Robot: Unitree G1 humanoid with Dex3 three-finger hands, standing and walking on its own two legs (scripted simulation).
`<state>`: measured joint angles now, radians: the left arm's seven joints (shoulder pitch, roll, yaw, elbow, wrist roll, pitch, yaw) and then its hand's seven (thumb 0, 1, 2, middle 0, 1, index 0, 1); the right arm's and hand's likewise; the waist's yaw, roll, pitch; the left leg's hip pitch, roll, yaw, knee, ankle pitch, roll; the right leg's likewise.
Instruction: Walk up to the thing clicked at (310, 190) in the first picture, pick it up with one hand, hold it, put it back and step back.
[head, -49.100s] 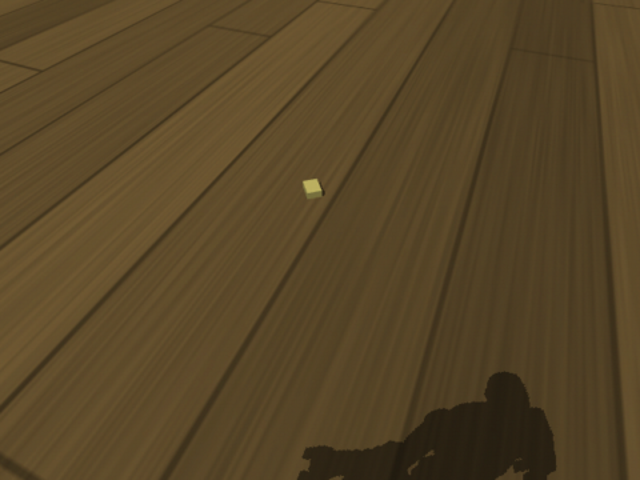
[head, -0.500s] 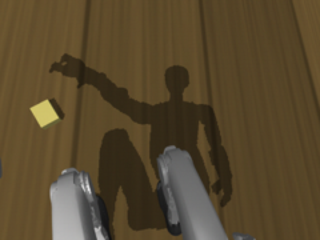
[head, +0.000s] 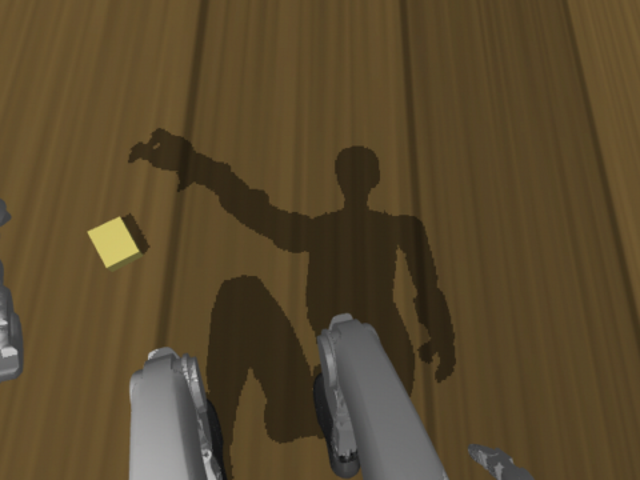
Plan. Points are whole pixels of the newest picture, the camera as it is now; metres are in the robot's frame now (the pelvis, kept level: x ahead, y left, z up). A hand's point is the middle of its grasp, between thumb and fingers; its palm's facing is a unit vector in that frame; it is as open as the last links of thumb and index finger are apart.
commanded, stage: go down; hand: left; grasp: from above
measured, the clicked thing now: (116, 244) +0.56 +0.28 -0.48
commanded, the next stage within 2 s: withdraw in 0.96 s
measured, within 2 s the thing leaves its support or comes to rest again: neither
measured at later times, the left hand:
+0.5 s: hand out of the picture +0.51 +0.33 -0.04, palm faces -0.31 -0.25 -0.92, open 13.4 cm
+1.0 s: hand out of the picture +0.52 +0.34 -0.03, palm faces -0.30 -0.26 -0.92, open 13.2 cm
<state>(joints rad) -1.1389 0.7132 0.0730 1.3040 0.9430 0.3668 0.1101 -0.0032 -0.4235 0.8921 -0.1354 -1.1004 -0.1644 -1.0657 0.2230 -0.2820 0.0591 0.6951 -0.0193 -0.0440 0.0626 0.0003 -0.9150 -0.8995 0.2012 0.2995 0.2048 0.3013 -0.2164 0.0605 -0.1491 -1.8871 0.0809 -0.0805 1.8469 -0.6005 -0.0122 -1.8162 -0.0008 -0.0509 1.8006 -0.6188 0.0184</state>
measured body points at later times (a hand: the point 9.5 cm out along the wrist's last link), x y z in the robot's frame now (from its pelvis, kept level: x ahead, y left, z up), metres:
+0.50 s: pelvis +0.02 +0.00 +0.04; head +0.23 +0.03 +0.43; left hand +0.52 +0.34 +0.01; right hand +0.05 -0.26 -0.08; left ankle +0.08 +0.13 -0.46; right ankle +0.08 -0.13 -0.46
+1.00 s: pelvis +0.02 +0.01 +0.05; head +0.24 +0.04 +0.44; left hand +0.53 +0.35 +0.02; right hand +0.06 -0.26 -0.06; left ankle +0.08 +0.13 -0.46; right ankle +0.08 -0.13 -0.46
